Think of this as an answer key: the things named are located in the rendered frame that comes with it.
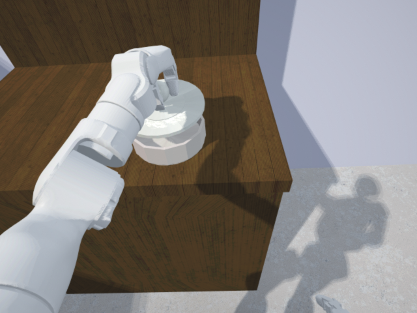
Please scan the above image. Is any table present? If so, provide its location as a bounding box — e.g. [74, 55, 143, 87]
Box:
[0, 0, 293, 294]

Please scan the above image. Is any knob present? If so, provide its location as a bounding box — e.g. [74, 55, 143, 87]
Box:
[156, 81, 169, 102]

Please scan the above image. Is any robot right hand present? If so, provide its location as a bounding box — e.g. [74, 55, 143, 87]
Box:
[315, 294, 350, 313]

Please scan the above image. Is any lid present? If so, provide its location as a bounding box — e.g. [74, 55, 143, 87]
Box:
[137, 79, 205, 138]

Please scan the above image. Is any robot left forearm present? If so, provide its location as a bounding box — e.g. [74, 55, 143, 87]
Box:
[33, 48, 160, 206]

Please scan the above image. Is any robot left hand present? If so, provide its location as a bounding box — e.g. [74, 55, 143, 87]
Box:
[141, 45, 179, 111]

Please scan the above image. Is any pot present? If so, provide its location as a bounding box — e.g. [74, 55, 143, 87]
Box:
[133, 116, 206, 166]

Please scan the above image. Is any left robot upper arm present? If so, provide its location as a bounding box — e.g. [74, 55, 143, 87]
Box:
[0, 150, 124, 313]

